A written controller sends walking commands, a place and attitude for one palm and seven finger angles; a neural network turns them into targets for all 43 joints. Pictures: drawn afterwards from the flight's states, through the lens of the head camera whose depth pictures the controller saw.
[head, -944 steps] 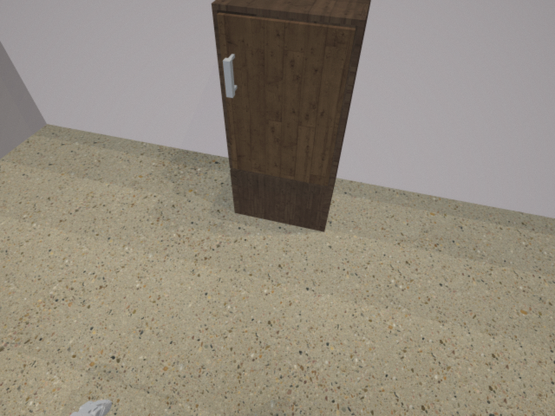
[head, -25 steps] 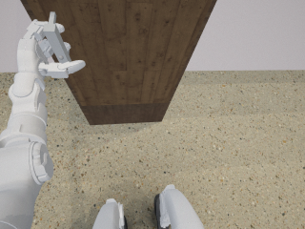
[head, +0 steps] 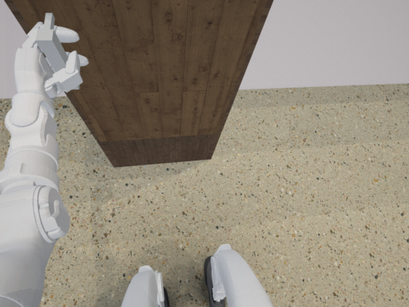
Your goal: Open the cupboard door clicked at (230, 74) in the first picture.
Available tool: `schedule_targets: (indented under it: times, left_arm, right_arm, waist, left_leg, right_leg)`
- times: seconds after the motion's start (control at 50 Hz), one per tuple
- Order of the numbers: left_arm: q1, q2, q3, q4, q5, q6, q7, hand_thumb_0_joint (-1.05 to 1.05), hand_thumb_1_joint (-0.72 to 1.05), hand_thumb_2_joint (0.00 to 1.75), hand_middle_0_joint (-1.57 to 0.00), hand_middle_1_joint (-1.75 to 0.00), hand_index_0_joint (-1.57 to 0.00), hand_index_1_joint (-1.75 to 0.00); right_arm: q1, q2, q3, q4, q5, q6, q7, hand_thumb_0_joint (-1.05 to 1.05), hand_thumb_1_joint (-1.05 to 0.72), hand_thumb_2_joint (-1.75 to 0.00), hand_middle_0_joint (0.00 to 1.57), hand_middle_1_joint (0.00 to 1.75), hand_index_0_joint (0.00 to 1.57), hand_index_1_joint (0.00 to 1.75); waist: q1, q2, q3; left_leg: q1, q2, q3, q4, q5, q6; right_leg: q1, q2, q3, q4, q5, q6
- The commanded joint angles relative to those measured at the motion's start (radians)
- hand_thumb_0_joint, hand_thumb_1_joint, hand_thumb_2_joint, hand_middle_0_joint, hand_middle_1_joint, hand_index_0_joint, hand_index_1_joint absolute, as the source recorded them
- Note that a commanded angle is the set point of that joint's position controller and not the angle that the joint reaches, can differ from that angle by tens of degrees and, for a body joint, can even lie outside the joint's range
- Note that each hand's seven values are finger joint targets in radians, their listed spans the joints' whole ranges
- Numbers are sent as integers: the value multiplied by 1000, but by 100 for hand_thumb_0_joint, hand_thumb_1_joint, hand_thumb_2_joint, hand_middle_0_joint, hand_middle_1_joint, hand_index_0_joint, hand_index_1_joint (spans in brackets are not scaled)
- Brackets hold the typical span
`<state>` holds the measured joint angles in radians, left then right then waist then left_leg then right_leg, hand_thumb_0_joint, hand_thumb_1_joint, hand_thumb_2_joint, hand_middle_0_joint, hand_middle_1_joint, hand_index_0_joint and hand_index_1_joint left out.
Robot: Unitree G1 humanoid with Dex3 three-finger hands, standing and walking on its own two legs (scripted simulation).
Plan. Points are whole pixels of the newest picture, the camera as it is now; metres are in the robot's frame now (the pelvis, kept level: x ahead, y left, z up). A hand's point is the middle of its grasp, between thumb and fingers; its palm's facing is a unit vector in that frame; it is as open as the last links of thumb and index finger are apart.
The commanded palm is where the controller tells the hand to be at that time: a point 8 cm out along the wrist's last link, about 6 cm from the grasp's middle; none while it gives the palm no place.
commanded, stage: pull the door open along its arc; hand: left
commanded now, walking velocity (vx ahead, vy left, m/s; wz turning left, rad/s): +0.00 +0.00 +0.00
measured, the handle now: (61, 53) +0.58 +0.20 +0.06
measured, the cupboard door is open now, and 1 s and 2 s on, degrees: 0 40 42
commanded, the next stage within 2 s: open thumb and fingers to let go in 1.02 s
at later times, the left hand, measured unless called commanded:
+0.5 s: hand (88, 122) +0.43 +0.15 +0.06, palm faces +0.08 -0.99 +0.07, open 6.0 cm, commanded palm +0.38 +0.19 +0.06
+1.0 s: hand (155, 189) +0.31 +0.05 +0.06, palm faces +0.36 -0.93 -0.01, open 6.0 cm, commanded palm +0.24 +0.08 +0.06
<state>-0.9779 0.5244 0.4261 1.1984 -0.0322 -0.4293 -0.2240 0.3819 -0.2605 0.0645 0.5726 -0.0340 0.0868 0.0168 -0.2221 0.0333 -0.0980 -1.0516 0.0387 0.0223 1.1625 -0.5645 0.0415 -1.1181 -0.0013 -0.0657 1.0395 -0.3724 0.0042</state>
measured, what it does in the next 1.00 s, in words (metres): stands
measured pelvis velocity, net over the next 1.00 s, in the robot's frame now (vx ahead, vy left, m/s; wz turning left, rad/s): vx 0.02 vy -0.03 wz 0.06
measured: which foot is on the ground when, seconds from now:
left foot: down 0.00-1.00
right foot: down 0.00-1.00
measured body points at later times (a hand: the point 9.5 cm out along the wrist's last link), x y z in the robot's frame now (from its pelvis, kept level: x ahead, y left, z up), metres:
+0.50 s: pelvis +0.03 +0.00 +0.03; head +0.13 +0.01 +0.46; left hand +0.42 +0.20 +0.06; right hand +0.10 -0.25 -0.09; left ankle -0.02 +0.09 -0.65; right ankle +0.06 -0.13 -0.65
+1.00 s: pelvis +0.02 -0.03 +0.03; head +0.08 -0.03 +0.47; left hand +0.29 +0.10 +0.07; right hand +0.20 -0.22 -0.08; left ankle -0.02 +0.09 -0.65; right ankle +0.06 -0.13 -0.65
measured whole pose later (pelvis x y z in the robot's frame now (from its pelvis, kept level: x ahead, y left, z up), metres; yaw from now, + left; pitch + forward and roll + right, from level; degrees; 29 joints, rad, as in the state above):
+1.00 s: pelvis +0.02 -0.03 +0.03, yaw +3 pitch +15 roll +0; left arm 0.08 -0.10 -0.24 0.23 0.12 -0.35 0.57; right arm 0.20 -0.16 0.01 0.55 -0.08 -0.02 0.06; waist -0.01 0.02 -0.15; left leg -0.73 0.01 0.00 1.01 -0.54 -0.01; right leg -0.83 -0.02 -0.08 0.98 -0.42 -0.04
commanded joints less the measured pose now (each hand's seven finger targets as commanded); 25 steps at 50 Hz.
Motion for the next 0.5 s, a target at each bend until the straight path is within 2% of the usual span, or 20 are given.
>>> schedule_targets:
  times: [0.0,0.02,0.04,0.1,0.14,0.18,0.24,0.28,0.3,0.32,0.38,0.4,0.42,0.44,0.46,0.48]
  left_arm:
    - [-411,164,-40,-240,-46,-64,3,0,90,90,-40,-135,-40,-135]
    - [-390,207,-2,-263,-49,-71,7,0,90,90,-40,-135,-40,-135]
    - [-362,212,0,-258,-49,-71,9,0,90,90,-40,-135,-40,-135]
    - [-264,172,-18,-262,-57,-68,2,0,90,90,-40,-135,-40,-135]
    - [-198,169,-17,-317,-59,-67,4,0,90,90,-40,-135,-40,-135]
    - [-111,129,-38,-340,-73,-55,3,0,90,90,-40,-135,-40,-135]
    - [23,79,-62,-453,-92,-52,5,0,90,90,-40,-135,-40,-135]
    - [138,33,-80,-525,-112,-48,7,0,90,90,-40,-135,-40,-135]
    - [203,15,-88,-567,-123,-50,11,0,90,90,-40,-135,-40,-135]
    - [249,-4,-98,-620,-131,-51,16,0,90,90,-40,-135,-40,-135]
    - [390,-89,-149,-702,-150,-50,32,0,90,90,-40,-135,-40,-135]
    - [376,-108,-25,-787,-215,-60,166,0,90,90,-40,-135,-40,-135]
    - [447,-209,-102,-769,-194,-55,241,0,90,90,-40,-135,-40,-135]
    - [477,-262,-138,-771,-183,-55,289,0,90,90,-40,-135,-40,-135]
    - [487,-275,-151,-822,-165,-63,334,0,90,90,-40,-135,-40,-135]
    - [524,-292,-161,-858,-143,-70,381,0,90,90,-40,-135,-40,-135]
  right_arm:
    - [193,-180,-75,-41,-7,-21,-6,0,-90,-90,20,30,20,30]
    - [195,-189,-79,-37,-8,-21,-6,0,-90,-90,20,30,20,30]
    - [194,-190,-79,-38,-7,-20,-5,0,-90,-90,20,30,20,30]
    - [191,-185,-80,-45,-3,-21,1,0,-90,-90,20,30,20,30]
    - [179,-184,-84,-59,2,-15,6,0,-90,-90,20,30,20,30]
    - [164,-179,-88,-74,10,-12,9,0,-90,-90,20,30,20,30]
    - [145,-170,-97,-99,20,-12,13,0,-90,-90,20,30,20,30]
    - [129,-163,-104,-116,27,-15,19,0,-90,-90,20,30,20,30]
    - [123,-160,-105,-127,29,-20,21,0,-90,-90,20,30,20,30]
    - [114,-155,-108,-131,32,-23,24,0,-90,-90,20,30,20,30]
    - [77,-145,-111,-148,40,-33,29,0,-90,-90,20,30,20,30]
    - [40,-124,-115,-162,31,-47,28,0,-90,-90,20,30,20,30]
    - [30,-113,-112,-151,24,-61,37,0,-90,-90,20,30,20,30]
    - [23,-110,-111,-142,24,-70,44,0,-90,-90,20,30,20,30]
    - [20,-110,-114,-137,17,-77,48,0,-90,-90,20,30,20,30]
    - [16,-104,-118,-140,7,-82,53,0,-90,-90,20,30,20,30]
  waist:
    - [5,121,-543]
    - [20,133,-590]
    - [28,128,-606]
    - [48,106,-577]
    - [72,123,-585]
    - [82,78,-554]
    - [113,80,-567]
    - [132,57,-550]
    - [144,72,-548]
    - [149,52,-547]
    - [160,5,-468]
    - [213,20,-451]
    - [200,14,-426]
    - [188,-7,-393]
    - [191,-21,-410]
    - [205,-9,-431]
  left_leg:
    - [275,-24,-66,-150,444,-22]
    - [298,-21,-68,-147,471,-28]
    - [302,-22,-67,-147,481,-30]
    - [292,-24,-59,-158,495,-28]
    - [317,-23,-55,-174,520,-33]
    - [297,-25,-42,-188,505,-28]
    - [340,-23,-36,-211,580,-32]
    - [344,-23,-26,-228,603,-32]
    - [363,-20,-28,-237,642,-34]
    - [366,-18,-24,-242,659,-34]
    - [333,-21,-11,-269,613,-34]
    - [317,-26,-11,-277,609,-48]
    - [325,-26,-8,-277,594,-59]
    - [324,-23,-8,-275,579,-64]
    - [334,-21,-12,-274,591,-70]
    - [340,-26,-3,-270,601,-70]
  right_leg:
    - [383,39,28,-76,285,-26]
    - [394,38,28,-71,300,-25]
    - [400,38,29,-70,306,-25]
    - [427,40,28,-72,332,-29]
    - [446,39,26,-78,343,-29]
    - [476,41,28,-92,353,-28]
    - [512,40,24,-99,400,-28]
    - [549,39,24,-111,427,-27]
    - [552,38,21,-111,440,-32]
    - [569,36,22,-115,462,-29]
    - [596,32,19,-131,457,-26]
    - [586,36,1,-136,439,-30]
    - [565,35,-3,-136,414,-26]
    - [540,31,-9,-139,396,-25]
    - [547,29,-10,-131,399,-26]
    - [568,25,-4,-127,419,-30]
